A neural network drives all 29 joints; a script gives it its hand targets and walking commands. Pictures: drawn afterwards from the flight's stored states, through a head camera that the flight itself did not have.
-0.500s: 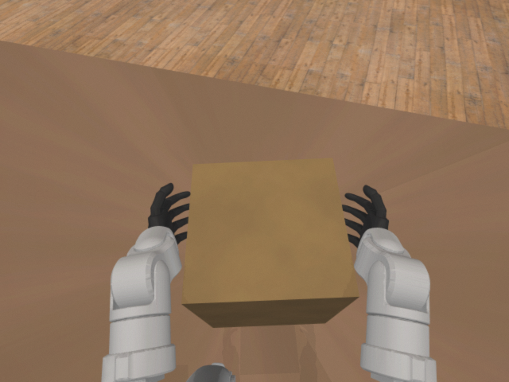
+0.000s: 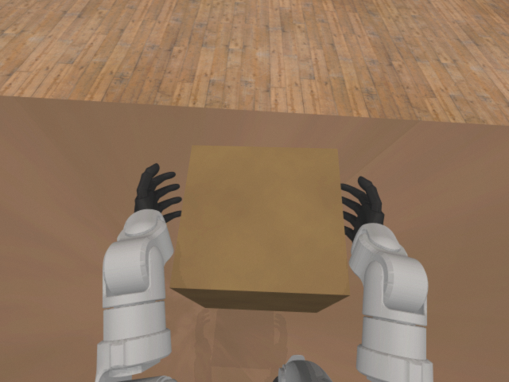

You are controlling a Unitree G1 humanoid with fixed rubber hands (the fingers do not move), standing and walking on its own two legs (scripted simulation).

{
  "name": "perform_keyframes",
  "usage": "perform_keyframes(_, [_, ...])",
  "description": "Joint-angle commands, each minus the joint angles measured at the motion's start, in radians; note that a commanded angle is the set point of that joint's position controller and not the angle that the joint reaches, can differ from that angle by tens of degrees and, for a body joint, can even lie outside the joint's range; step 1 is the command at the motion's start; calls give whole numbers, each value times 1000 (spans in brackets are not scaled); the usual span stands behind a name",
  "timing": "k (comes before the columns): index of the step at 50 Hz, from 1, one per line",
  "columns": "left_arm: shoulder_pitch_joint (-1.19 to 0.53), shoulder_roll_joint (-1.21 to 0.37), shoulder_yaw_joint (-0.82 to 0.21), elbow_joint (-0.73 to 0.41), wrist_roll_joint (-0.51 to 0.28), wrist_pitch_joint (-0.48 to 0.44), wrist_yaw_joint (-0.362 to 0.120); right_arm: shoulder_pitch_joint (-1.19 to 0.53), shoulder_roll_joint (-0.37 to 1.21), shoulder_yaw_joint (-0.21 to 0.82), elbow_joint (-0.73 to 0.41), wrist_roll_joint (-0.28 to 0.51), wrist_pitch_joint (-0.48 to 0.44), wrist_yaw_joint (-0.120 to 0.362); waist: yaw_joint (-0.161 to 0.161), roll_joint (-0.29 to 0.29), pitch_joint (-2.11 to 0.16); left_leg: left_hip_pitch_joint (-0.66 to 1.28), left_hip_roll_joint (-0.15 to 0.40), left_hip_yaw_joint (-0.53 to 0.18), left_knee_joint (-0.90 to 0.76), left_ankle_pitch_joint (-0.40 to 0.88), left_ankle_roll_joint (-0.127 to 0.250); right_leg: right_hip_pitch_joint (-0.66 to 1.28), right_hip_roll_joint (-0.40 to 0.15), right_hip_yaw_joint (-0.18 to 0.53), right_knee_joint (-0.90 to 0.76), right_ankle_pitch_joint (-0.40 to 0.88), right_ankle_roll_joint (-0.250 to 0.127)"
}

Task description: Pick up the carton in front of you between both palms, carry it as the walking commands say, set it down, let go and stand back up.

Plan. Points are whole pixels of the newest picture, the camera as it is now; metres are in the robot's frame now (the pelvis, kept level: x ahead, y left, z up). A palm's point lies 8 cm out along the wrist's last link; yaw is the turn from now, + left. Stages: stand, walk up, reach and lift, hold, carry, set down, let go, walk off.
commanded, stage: carry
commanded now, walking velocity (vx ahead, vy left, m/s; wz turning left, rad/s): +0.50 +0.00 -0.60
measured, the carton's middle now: (262, 239) +0.34 -0.02 +0.01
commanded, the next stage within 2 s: none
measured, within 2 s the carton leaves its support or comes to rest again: neither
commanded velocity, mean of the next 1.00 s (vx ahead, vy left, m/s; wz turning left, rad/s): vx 0.50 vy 0.00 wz -0.55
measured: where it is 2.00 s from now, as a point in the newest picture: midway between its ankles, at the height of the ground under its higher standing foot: (317, 204)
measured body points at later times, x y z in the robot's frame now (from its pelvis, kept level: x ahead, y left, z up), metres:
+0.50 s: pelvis +0.29 -0.04 -0.04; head +0.33 -0.06 +0.41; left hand +0.65 +0.03 +0.02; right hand +0.58 -0.28 +0.01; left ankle +0.44 +0.10 -0.73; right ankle +0.22 -0.07 -0.77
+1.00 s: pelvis +0.55 -0.10 -0.07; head +0.58 -0.10 +0.38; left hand +0.92 -0.17 +0.01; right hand +0.72 -0.42 +0.02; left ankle +0.52 +0.03 -0.80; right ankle +0.57 -0.27 -0.76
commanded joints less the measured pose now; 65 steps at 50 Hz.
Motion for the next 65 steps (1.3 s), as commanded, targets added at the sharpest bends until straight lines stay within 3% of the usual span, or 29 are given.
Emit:
perform_keyframes(1, [-431,-680,-581,-32,-128,19,3,-540,651,633,-86,195,-28,18,-21,154,-308,304,162,-95,-54,684,36,31,53,-88,-234,212,-24])
perform_keyframes(4, [-398,-651,-568,-21,-117,35,-4,-512,640,628,-54,178,-10,9,24,180,-299,279,179,-35,91,764,-5,192,85,-124,-320,294,-85])
perform_keyframes(6, [-375,-642,-560,-7,-114,42,-6,-511,636,614,-36,152,4,0,111,158,-383,183,165,14,400,772,-39,484,100,-120,-378,320,-116])
perform_keyframes(7, [-387,-647,-555,-6,-116,46,-8,-524,625,601,-37,136,11,-5,136,54,-406,-19,117,-3,615,412,-58,678,35,-17,-323,376,-123])
perform_keyframes(8, [-401,-606,-535,20,-113,48,-3,-516,630,584,-5,115,24,-7,98,-182,-438,-327,-24,-34,864,-295,-101,914,-216,361,-177,870,-253])
perform_keyframes(9, [-387,-607,-551,21,-132,49,-1,-457,624,564,20,101,29,-9,145,-254,-582,-546,-97,-179,1053,-366,-108,1066,-307,676,-278,571,-409])
perform_keyframes(10, [-416,-652,-573,10,-159,47,-8,-520,650,562,-8,105,24,-9,153,-173,-549,-632,-47,-265,1045,-303,-78,1034,-284,689,-342,317,-391])
perform_keyframes(12, [-526,-770,-640,-11,-200,33,-29,-592,720,538,8,105,9,0,123,36,-399,-601,10,-284,844,-222,-71,763,-217,555,-358,288,-307])
perform_keyframes(13, [-584,-811,-671,-24,-221,20,-39,-607,741,534,19,96,-2,5,101,69,-399,-531,26,-287,764,-205,-77,669,-207,515,-362,280,-290])
perform_keyframes(17, [-570,-819,-698,-34,-232,-24,-56,-553,752,548,38,90,-49,19,97,-37,-427,-444,18,-251,520,-70,-98,584,-152,404,-360,500,-276])
perform_keyframes(21, [-480,-776,-683,-28,-206,-41,-49,-515,732,570,11,99,-73,18,131,-27,-433,-507,3,-243,363,140,-100,696,-96,365,-304,651,-230])
perform_keyframes(27, [-436,-700,-660,-43,-197,-33,-22,-529,647,568,-44,107,-64,3,185,-57,-369,-467,-57,-222,63,284,-87,738,-12,364,-225,594,-182])
perform_keyframes(30, [-414,-653,-650,-28,-196,-12,-7,-493,583,526,-25,84,-38,-10,163,-68,-346,-176,-83,-197,-149,428,-73,582,27,335,-104,435,-129])
perform_keyframes(31, [-421,-643,-645,-17,-197,-2,-2,-465,567,508,2,68,-27,-15,117,-37,-372,18,-50,-194,-190,501,-59,473,59,289,14,383,-100])
perform_keyframes(32, [-440,-625,-639,-20,-195,9,2,-418,546,482,30,57,-15,-18,56,53,-452,309,130,-342,-109,711,-18,253,85,232,232,80,-54])
perform_keyframes(33, [-445,-622,-638,-17,-201,24,6,-393,502,457,52,41,-6,-27,46,216,-546,551,375,-629,45,984,61,3,145,140,449,-454,-18])
perform_keyframes(34, [-470,-610,-630,-19,-222,37,6,-403,478,453,35,43,-2,-38,12,272,-596,637,431,-755,67,840,146,-116,123,114,574,-500,-8])
perform_keyframes(35, [-489,-633,-626,-39,-233,43,7,-422,505,459,13,63,0,-38,4,222,-578,541,421,-819,-20,466,200,-173,89,125,640,-437,-14])
perform_keyframes(37, [-564,-692,-600,-19,-216,48,2,-543,596,495,-29,96,-2,-26,26,90,-412,301,333,-688,-123,253,150,-160,25,111,563,-341,-10])
perform_keyframes(41, [-546,-755,-599,44,-172,34,-11,-631,672,554,-28,141,-19,9,37,153,-326,130,264,-417,-191,305,102,-64,-14,51,320,-238,13])
perform_keyframes(51, [-470,-711,-587,16,-134,26,4,-555,659,591,-38,166,-21,10,-12,186,-292,278,182,-110,-132,687,-3,74,72,-98,-222,133,-43])
perform_keyframes(53, [-446,-700,-576,21,-119,29,3,-556,656,600,-33,171,-11,12,15,215,-306,283,173,-94,-30,825,-16,203,114,-118,-319,135,-69])
perform_keyframes(55, [-400,-678,-549,42,-93,32,6,-555,656,608,-12,169,3,12,84,168,-381,167,140,-47,234,739,-51,533,95,-131,-423,241,-83])
perform_keyframes(56, [-375,-667,-526,51,-80,36,4,-567,649,605,-8,164,10,9,114,82,-448,-29,121,-72,414,363,-54,770,-59,13,-356,328,-85])
perform_keyframes(57, [-410,-626,-506,56,-75,39,9,-565,683,611,15,154,21,11,104,-153,-558,-380,-17,-119,680,-314,-82,1090,-372,439,-252,580,-222])
perform_keyframes(58, [-378,-648,-520,52,-90,36,9,-554,670,606,15,155,27,12,133,-172,-557,-483,-50,-206,799,-327,-62,1036,-375,502,-338,358,-282])
perform_keyframes(59, [-416,-672,-522,37,-99,29,5,-613,710,616,5,169,28,14,124,-161,-485,-525,-12,-249,797,-269,-33,937,-344,461,-373,228,-252])
perform_keyframes(61, [-506,-738,-564,-8,-133,14,-10,-660,757,611,6,172,16,22,97,-33,-394,-486,42,-265,683,-145,-29,739,-305,319,-404,248,-192])
perform_keyframes(65, [-576,-756,-638,-81,-206,-25,-33,-602,750,590,5,131,-11,13,87,-83,-418,-439,38,-225,555,-12,-35,676,-259,150,-419,331,-157])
